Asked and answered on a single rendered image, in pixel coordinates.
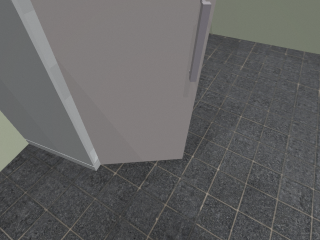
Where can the handle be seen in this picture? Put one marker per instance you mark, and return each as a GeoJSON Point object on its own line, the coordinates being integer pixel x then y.
{"type": "Point", "coordinates": [203, 19]}

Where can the fridge door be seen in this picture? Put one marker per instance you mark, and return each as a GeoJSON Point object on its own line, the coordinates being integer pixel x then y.
{"type": "Point", "coordinates": [126, 64]}

